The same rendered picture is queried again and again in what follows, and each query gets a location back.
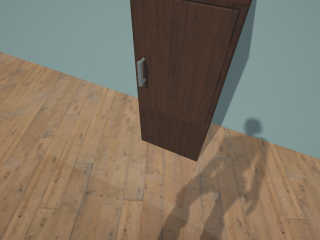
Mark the cupboard door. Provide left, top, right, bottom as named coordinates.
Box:
left=132, top=0, right=239, bottom=126

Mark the handle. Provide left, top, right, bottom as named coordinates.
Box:
left=137, top=58, right=146, bottom=87

